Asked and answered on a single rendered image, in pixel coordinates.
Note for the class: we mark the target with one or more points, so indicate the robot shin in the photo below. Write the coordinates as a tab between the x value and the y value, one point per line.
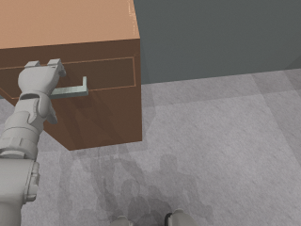
122	217
178	211

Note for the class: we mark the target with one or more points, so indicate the handle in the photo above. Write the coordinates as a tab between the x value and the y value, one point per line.
69	92

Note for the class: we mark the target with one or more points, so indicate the left robot hand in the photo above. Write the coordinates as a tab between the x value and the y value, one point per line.
43	79

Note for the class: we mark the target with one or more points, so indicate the robot left shin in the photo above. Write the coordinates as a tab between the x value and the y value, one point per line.
122	217

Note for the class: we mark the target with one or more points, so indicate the drawer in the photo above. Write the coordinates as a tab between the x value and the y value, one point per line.
100	73

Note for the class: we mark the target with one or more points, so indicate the cabinet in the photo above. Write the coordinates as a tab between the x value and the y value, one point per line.
78	30

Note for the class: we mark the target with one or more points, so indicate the left robot forearm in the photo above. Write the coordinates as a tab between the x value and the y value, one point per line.
20	137

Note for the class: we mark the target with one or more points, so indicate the robot right shin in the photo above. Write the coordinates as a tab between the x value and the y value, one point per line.
178	211

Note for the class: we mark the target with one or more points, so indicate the left robot upper arm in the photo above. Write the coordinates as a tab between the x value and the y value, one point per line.
19	182

